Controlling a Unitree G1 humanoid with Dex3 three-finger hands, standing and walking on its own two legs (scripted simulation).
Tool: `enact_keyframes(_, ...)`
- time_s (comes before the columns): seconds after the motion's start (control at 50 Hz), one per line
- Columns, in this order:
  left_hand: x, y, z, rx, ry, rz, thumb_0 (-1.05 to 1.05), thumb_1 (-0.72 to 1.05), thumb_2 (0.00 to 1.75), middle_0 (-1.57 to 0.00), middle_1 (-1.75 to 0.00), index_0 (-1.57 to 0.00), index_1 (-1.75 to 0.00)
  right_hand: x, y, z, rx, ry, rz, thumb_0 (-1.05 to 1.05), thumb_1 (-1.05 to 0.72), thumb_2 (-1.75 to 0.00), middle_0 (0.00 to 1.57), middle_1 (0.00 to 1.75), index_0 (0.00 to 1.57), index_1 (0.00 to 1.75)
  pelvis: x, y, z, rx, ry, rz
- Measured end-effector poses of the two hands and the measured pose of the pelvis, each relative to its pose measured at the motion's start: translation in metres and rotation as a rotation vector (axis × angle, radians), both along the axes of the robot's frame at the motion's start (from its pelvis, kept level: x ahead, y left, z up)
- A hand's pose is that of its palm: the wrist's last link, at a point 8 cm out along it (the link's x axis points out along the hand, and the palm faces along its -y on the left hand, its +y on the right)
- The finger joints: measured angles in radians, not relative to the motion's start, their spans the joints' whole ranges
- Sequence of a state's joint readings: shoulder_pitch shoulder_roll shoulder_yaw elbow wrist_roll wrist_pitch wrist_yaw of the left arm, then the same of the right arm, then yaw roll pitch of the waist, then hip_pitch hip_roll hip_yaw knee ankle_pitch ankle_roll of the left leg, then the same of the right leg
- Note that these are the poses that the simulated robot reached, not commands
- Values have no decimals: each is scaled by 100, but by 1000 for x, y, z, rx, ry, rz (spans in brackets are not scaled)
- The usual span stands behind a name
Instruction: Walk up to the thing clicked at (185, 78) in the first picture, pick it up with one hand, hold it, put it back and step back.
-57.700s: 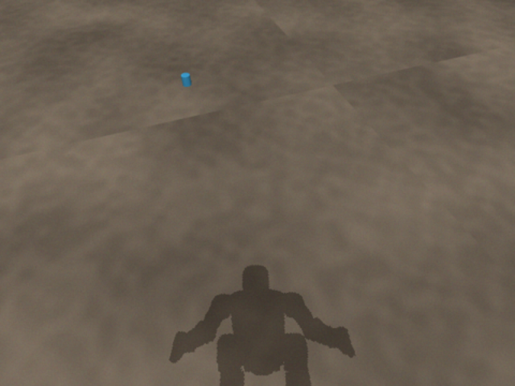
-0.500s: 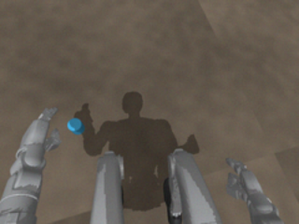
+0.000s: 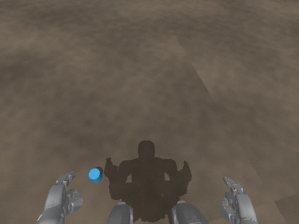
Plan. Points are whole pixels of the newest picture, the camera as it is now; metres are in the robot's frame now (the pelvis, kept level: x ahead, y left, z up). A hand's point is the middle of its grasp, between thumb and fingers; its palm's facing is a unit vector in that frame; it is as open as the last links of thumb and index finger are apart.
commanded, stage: home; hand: left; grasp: from above
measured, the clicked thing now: (95, 175) +0.44 +0.29 -0.64
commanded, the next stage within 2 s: none
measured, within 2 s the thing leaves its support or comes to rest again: neither
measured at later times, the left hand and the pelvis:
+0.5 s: hand (83, 210) +0.17 +0.17 -0.01, palm faces +0.07 -0.98 -0.19, open 7.4 cm; pelvis +0.02 -0.02 +0.03, yaw +1 degrees
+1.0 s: hand (81, 210) +0.17 +0.17 -0.01, palm faces +0.06 -0.98 -0.20, open 7.4 cm; pelvis +0.01 -0.01 +0.03, yaw +1 degrees
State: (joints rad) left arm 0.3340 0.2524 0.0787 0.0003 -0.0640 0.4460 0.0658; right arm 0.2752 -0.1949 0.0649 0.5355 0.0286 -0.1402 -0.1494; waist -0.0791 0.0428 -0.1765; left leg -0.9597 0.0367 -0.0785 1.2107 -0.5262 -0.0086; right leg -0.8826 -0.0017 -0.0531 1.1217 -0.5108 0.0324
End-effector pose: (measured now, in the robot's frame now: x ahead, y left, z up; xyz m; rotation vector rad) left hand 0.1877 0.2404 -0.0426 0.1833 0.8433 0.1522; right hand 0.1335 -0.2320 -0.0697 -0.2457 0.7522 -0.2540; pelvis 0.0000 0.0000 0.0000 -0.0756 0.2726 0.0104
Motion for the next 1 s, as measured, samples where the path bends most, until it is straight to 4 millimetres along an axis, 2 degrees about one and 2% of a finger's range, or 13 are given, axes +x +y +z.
enact_keyframes(0.12,-14,-10,41,-10,-18,-3,1,90,90,-20,-30,-20,-30,1,-10,27,-18,-56,-34,1,-91,-90,20,30,20,30,12,-1,23,10,-53,1)
enact_keyframes(0.24,-26,-16,60,-14,-32,-3,1,90,90,-20,-30,-20,-30,17,-15,43,-25,-130,-21,1,-91,-90,20,30,20,30,17,-5,33,19,-86,6)
enact_keyframes(0.38,-32,-20,57,-24,-19,6,1,90,90,-20,-30,-20,-30,39,-18,55,-35,-201,32,1,-91,-90,20,30,20,30,16,-11,35,29,-102,14)
enact_keyframes(0.5,-34,-24,55,-29,-23,7,2,90,90,-20,-30,-20,-30,47,-20,59,-44,-223,58,1,-90,-90,20,30,20,30,16,-15,34,31,-108,18)
enact_keyframes(1.0,-33,-21,57,-22,-25,-11,2,90,90,-20,-30,-20,-30,24,-18,50,-39,-172,23,1,-90,-90,20,30,20,30,12,-11,34,29,-117,10)
